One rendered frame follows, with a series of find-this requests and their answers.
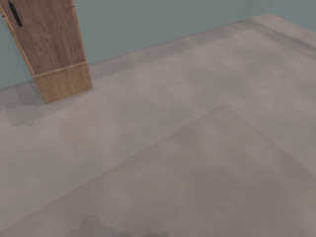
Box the handle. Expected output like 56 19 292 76
8 0 23 27

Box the cupboard door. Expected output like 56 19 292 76
0 0 85 75

